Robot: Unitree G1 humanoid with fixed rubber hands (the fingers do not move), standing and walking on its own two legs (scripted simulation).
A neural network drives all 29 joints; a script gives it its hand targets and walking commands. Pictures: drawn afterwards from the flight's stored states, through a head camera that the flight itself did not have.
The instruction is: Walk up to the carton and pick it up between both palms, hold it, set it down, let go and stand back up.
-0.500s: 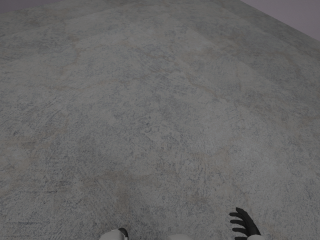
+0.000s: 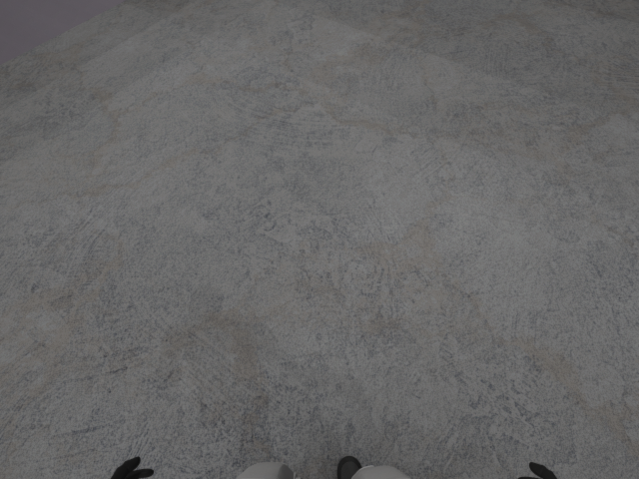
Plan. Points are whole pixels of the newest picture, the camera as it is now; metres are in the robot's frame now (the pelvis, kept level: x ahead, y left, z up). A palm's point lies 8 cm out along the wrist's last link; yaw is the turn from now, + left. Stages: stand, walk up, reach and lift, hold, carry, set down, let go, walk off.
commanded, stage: walk up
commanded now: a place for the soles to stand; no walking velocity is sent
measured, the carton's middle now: out of the picture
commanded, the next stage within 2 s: none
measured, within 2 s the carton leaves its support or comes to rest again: neither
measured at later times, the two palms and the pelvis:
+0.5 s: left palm out of the picture -0.05 +0.27 -0.14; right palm out of the picture -0.10 -0.31 -0.09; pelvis -0.16 -0.02 +0.00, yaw -16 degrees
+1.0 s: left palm out of the picture -0.08 +0.11 -0.10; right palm out of the picture -0.40 -0.37 -0.13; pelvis -0.30 -0.09 +0.00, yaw -37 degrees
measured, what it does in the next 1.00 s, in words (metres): walks backwards, turning right: left foot, then right foot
